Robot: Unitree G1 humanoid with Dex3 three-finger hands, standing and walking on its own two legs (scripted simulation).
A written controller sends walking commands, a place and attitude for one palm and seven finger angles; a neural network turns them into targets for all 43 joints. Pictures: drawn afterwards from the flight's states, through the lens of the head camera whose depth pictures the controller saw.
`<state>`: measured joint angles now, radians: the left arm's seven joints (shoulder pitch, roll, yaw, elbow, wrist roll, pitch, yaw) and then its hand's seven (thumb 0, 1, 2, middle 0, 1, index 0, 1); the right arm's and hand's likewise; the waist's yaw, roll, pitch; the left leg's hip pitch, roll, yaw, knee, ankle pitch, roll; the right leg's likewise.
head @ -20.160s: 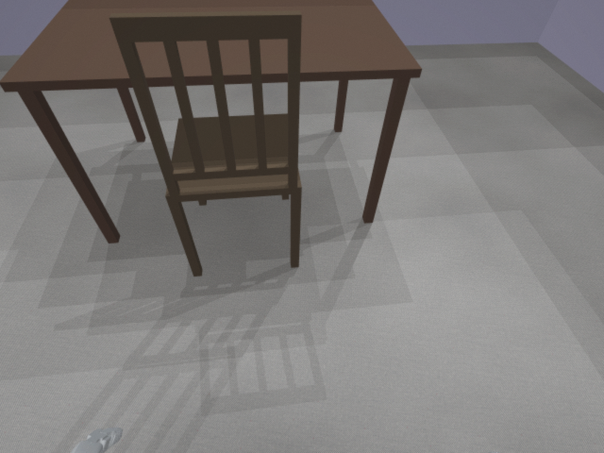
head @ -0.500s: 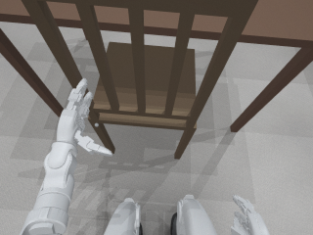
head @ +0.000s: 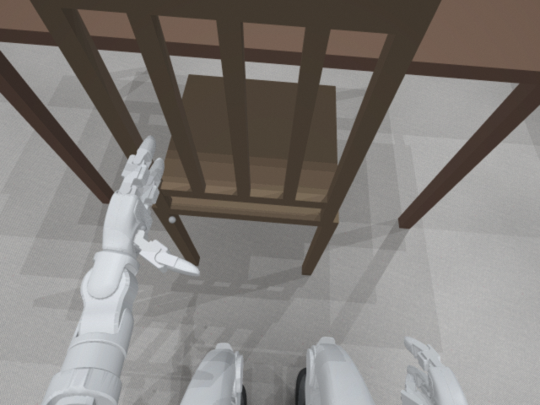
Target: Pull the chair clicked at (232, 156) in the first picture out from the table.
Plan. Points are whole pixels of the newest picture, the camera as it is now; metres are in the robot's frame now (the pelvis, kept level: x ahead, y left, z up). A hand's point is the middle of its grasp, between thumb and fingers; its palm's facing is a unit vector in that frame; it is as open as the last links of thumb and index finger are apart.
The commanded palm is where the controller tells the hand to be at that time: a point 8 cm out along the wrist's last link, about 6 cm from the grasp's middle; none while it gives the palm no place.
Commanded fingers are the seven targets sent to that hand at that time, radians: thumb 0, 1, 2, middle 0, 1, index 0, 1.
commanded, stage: aim the fingers beside a spindle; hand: left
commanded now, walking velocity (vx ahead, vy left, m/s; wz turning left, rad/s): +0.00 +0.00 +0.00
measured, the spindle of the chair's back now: (239, 132) +0.50 +0.06 +0.05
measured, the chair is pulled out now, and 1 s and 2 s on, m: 0.00 0.00 0.00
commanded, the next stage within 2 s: none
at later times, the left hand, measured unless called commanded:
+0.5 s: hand (179, 220) +0.37 +0.14 +0.01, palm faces -0.10 -0.99 -0.04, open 16.9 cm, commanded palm +0.35 +0.20 +0.02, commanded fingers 0.00 -0.50 0.30 -0.06 -0.08 -0.06 -0.08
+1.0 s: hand (182, 224) +0.37 +0.14 +0.01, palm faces -0.07 -1.00 -0.04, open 16.9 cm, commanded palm +0.35 +0.20 +0.02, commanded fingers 0.00 -0.50 0.30 -0.06 -0.08 -0.06 -0.08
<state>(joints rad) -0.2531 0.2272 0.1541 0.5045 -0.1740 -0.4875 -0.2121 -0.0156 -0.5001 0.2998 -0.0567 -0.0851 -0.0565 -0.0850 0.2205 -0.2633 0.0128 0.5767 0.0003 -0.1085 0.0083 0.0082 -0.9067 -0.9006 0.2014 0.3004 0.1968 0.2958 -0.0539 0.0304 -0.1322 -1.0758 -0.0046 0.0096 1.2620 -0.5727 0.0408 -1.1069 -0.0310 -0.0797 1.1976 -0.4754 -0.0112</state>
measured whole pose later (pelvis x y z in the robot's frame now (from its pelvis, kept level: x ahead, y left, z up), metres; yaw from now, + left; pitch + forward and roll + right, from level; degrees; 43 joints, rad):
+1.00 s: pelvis +0.00 -0.01 +0.00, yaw +0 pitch +22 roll -1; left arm -0.28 0.21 0.17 0.58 -0.14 -0.49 -0.18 -0.01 -0.50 0.30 -0.06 -0.09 -0.06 -0.09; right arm 0.22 -0.26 0.02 0.57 0.00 -0.10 0.02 0.01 -0.91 -0.90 0.20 0.30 0.20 0.30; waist -0.06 0.03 -0.14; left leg -1.09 0.00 0.02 1.27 -0.57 0.04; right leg -1.13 -0.03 -0.07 1.22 -0.48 -0.02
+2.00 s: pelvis +0.00 +0.00 +0.00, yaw +0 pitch +23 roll -2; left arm -0.28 0.22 0.14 0.59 -0.18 -0.44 -0.24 -0.01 -0.50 0.30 -0.05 -0.08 -0.05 -0.08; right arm 0.23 -0.26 0.02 0.57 0.01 -0.09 0.02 0.01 -0.91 -0.90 0.20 0.30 0.20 0.30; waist -0.06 0.04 -0.15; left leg -1.11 0.00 0.01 1.28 -0.57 0.04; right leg -1.14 -0.03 -0.07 1.21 -0.47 -0.01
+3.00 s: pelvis -0.01 +0.00 -0.01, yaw -1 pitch +24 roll -2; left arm -0.48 0.28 0.21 0.74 -0.13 -0.47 -0.19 -0.01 -0.50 0.30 -0.06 -0.09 -0.06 -0.08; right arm 0.25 -0.27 0.02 0.60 -0.01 -0.07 0.03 0.01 -0.91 -0.90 0.20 0.30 0.20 0.30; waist -0.09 0.04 -0.14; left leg -1.13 0.00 0.01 1.29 -0.57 0.04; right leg -1.17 -0.02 -0.07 1.22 -0.47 -0.01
